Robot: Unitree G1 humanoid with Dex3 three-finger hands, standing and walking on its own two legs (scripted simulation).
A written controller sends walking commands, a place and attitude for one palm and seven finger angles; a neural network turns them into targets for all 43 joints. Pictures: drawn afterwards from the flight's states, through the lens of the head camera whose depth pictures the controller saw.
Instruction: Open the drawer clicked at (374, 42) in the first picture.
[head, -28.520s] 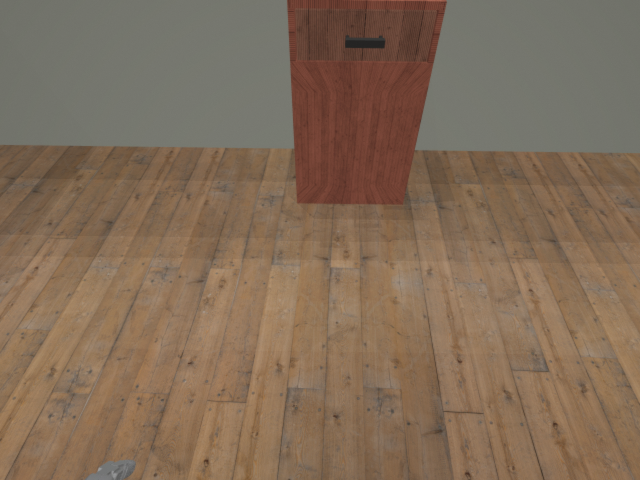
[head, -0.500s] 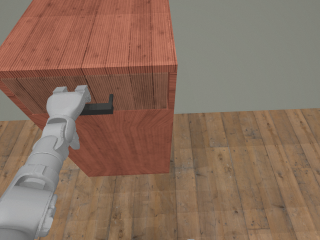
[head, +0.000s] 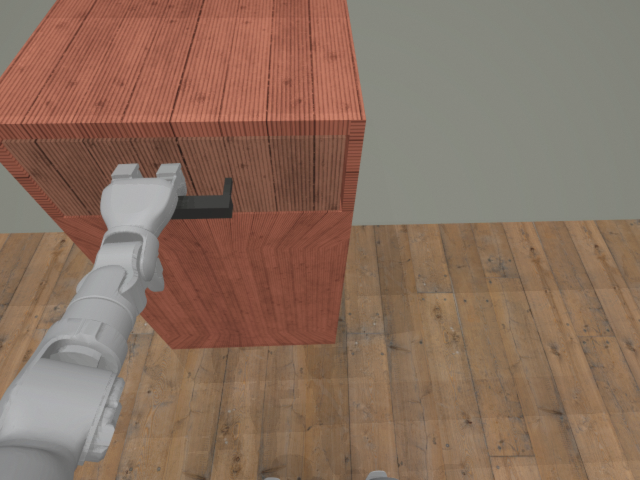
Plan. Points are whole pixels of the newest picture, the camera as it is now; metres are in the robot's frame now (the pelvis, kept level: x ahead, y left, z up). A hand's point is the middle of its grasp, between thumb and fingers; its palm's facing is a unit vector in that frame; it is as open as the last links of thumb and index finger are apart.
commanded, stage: lower the fingers behind the handle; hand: left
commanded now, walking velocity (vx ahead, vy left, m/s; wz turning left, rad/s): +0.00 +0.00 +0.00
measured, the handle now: (188, 196) +0.50 +0.21 +0.02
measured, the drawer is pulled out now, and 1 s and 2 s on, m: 0.00 0.00 0.07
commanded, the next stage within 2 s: close the thumb around the handle in 0.44 s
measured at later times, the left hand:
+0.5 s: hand (160, 232) +0.45 +0.24 +0.00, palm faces -0.06 -0.01 -1.00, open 13.8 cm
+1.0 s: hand (159, 237) +0.44 +0.24 +0.00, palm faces -0.05 -0.02 -1.00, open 8.3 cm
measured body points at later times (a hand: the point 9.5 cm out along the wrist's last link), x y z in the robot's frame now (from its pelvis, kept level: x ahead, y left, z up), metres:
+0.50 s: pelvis +0.00 +0.00 -0.01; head +0.09 +0.00 +0.44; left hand +0.45 +0.24 +0.05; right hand +0.04 -0.26 -0.14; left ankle -0.02 +0.09 -0.70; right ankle +0.01 -0.12 -0.70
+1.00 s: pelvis +0.01 +0.00 +0.00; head +0.10 +0.00 +0.44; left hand +0.44 +0.24 +0.06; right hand +0.09 -0.27 -0.14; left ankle -0.02 +0.09 -0.70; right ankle +0.01 -0.12 -0.70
